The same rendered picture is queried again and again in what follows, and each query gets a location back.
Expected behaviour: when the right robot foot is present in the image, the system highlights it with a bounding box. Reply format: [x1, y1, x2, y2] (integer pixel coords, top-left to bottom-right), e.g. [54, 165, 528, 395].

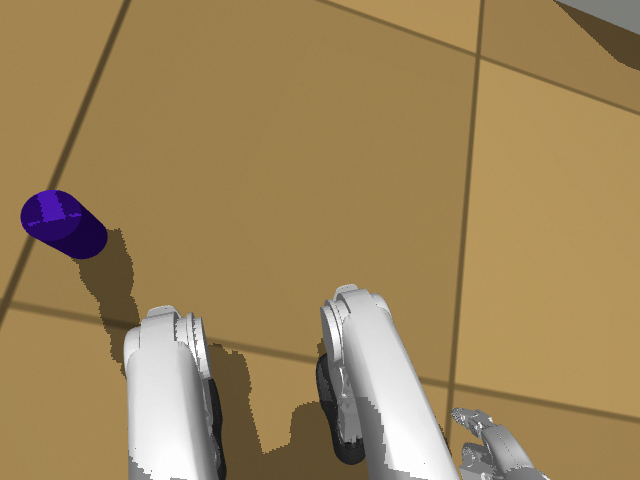
[316, 353, 365, 465]

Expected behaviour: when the can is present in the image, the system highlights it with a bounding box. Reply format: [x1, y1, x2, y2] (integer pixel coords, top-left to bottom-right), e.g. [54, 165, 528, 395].
[20, 190, 108, 259]

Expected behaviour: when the right robot hand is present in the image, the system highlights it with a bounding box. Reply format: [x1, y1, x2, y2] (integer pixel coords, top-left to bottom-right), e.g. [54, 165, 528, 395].
[451, 408, 534, 480]

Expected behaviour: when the left robot foot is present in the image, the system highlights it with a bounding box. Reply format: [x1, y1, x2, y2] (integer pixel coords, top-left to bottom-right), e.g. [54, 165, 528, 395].
[208, 378, 227, 480]

